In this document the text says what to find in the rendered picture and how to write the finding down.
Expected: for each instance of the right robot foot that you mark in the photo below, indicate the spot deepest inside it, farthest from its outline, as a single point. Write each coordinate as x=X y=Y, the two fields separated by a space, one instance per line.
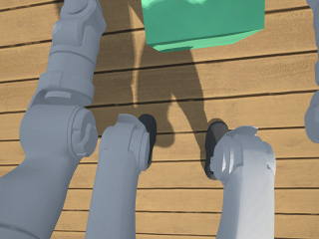
x=213 y=135

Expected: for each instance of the robot right forearm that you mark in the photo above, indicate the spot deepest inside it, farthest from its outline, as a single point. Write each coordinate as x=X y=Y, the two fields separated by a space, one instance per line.
x=314 y=5

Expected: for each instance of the robot left upper arm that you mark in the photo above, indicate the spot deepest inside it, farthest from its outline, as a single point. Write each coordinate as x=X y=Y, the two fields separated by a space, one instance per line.
x=54 y=138

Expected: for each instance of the carton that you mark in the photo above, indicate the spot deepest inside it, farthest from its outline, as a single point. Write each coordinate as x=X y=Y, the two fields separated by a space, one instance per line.
x=178 y=25

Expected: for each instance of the robot right upper arm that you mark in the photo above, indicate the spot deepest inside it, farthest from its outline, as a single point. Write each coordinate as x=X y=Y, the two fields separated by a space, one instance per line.
x=311 y=119

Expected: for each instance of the robot right thigh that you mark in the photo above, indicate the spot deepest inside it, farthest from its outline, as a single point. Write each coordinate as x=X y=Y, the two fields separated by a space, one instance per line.
x=248 y=206

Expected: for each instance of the robot left forearm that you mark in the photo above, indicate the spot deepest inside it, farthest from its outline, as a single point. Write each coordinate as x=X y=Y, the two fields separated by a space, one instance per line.
x=75 y=46

